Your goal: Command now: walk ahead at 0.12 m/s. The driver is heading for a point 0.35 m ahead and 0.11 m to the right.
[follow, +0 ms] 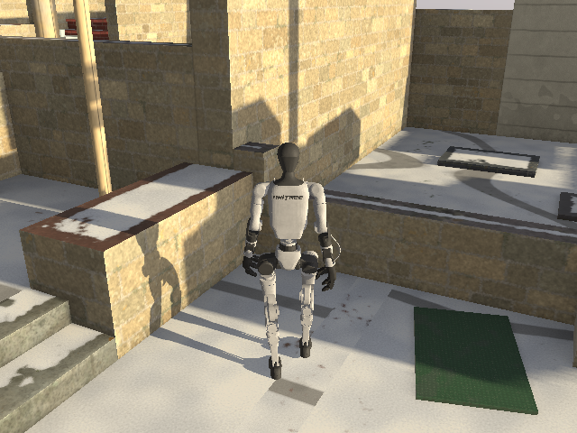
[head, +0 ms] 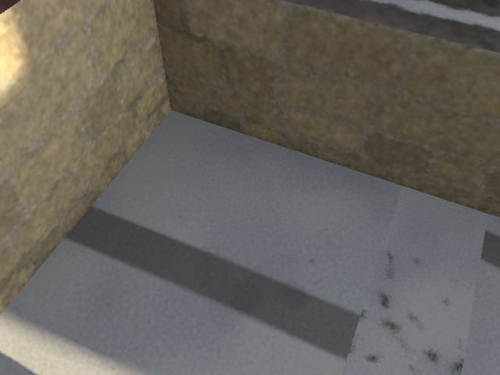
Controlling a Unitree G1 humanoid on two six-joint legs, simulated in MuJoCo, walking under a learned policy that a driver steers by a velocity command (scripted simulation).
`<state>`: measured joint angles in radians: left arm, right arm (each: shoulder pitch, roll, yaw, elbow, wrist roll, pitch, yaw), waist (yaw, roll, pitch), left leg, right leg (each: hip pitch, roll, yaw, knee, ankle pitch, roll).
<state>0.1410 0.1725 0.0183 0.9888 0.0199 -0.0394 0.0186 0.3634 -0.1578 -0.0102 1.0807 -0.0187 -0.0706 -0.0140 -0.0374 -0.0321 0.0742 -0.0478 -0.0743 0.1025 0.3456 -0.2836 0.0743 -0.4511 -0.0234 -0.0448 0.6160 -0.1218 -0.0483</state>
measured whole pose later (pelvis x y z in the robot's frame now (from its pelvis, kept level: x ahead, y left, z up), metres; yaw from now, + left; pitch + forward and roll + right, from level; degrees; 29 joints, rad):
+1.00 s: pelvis +0.07 +0.01 +0.00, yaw +0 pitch -1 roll +0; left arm 0.30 0.12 0.00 1.17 0.01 -0.01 0.04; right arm 0.35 -0.12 0.01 1.14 -0.01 -0.02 -0.05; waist 0.01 0.00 0.02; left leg -0.08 -0.02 0.03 0.39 -0.29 0.03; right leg -0.22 0.01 -0.04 0.40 -0.16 -0.02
